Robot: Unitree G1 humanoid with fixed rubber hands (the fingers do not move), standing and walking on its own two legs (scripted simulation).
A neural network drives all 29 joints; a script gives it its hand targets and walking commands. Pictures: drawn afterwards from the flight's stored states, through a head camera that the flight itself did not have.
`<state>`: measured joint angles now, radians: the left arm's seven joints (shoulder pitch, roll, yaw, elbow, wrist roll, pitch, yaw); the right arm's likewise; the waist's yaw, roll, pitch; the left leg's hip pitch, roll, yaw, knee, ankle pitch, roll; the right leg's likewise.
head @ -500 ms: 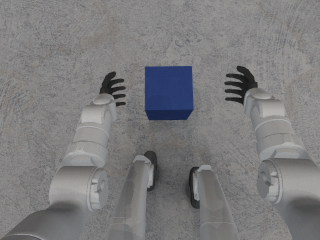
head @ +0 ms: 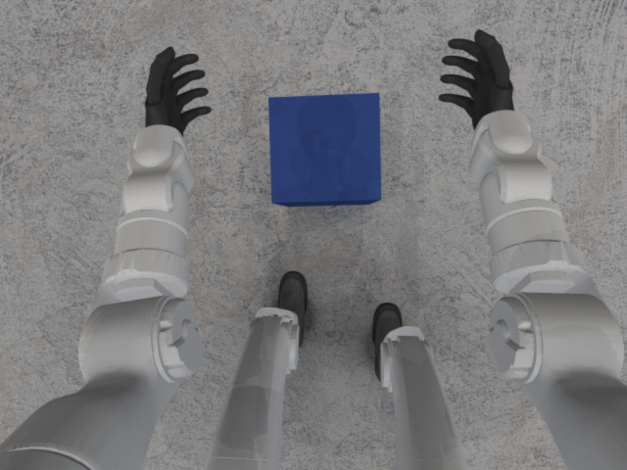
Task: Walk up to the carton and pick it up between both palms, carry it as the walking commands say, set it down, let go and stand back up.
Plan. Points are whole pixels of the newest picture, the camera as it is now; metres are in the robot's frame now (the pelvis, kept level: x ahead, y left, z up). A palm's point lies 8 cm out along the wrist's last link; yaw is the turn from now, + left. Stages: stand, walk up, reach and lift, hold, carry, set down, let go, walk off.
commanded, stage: reach and lift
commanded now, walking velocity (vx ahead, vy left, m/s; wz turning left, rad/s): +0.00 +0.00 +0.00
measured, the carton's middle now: (326, 158) +0.50 +0.06 -0.54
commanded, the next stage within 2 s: none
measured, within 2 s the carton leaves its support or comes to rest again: neither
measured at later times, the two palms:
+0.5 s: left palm (187, 128) +0.48 +0.25 -0.22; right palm (461, 108) +0.52 -0.12 -0.20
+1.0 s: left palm (219, 151) +0.47 +0.25 -0.36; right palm (428, 135) +0.52 -0.12 -0.35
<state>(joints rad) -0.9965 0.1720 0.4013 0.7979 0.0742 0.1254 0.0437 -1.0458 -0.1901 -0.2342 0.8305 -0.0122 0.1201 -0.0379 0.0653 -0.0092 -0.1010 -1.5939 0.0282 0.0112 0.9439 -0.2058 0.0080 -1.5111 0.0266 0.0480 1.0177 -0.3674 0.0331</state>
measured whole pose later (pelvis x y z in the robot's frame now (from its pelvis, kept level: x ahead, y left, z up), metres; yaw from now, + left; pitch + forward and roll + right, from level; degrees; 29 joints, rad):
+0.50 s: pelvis -0.03 -0.01 -0.08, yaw +0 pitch +51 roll -1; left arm -1.30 0.27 0.53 0.99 0.17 0.13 -0.03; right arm -1.31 -0.21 -0.33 0.91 -0.08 0.19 -0.09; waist 0.05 -0.05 -0.02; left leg -1.89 0.03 -0.02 1.29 -0.29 -0.01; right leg -1.80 0.04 0.03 1.38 -0.47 0.03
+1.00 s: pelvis -0.08 +0.00 -0.22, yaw -1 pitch +34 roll -3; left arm -1.57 0.40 0.23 1.08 -0.10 0.20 0.11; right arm -1.62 -0.39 -0.12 1.08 0.18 0.22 -0.10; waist 0.08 -0.03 0.43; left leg -2.09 0.02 -0.03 1.87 -0.39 0.00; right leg -1.96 0.06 0.02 1.97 -0.61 0.05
